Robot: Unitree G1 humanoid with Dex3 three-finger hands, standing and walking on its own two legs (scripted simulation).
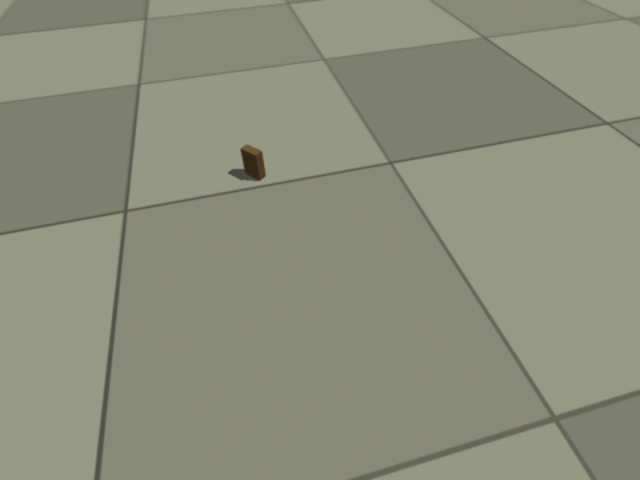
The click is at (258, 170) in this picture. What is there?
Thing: carton on end
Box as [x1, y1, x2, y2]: [241, 144, 265, 180]
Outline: 246,144 241,148 245,173 259,180 265,175 261,151
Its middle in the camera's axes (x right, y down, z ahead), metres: -0.33 -0.40 +1.96
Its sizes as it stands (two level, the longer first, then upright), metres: 0.101 0.045 0.154
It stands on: the floor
